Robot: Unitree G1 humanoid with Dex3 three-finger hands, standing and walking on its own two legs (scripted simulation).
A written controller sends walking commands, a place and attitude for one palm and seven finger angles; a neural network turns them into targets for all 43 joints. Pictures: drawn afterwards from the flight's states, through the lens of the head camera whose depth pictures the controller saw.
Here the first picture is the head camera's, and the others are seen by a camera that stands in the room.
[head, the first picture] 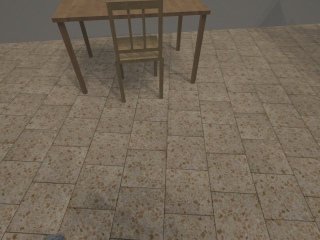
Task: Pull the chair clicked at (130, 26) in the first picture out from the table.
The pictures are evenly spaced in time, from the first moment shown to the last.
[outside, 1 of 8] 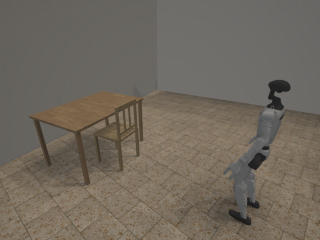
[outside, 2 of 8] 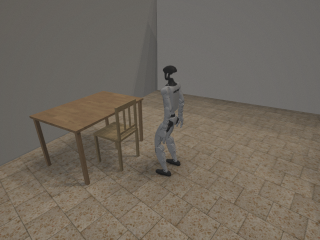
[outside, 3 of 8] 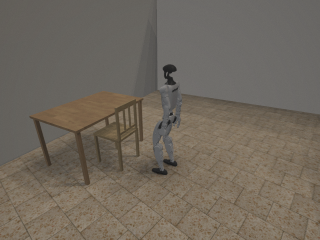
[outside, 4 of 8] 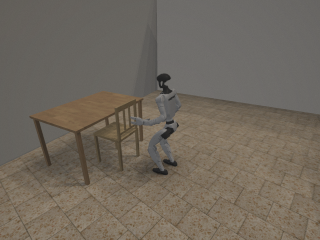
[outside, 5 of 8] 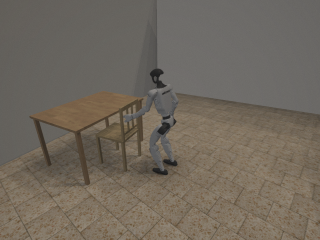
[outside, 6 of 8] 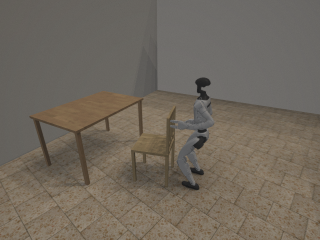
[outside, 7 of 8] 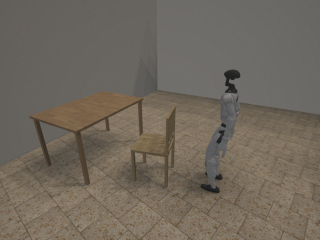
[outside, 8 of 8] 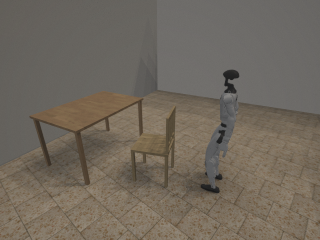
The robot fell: no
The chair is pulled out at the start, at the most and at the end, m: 0.00 0.59 0.59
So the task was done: yes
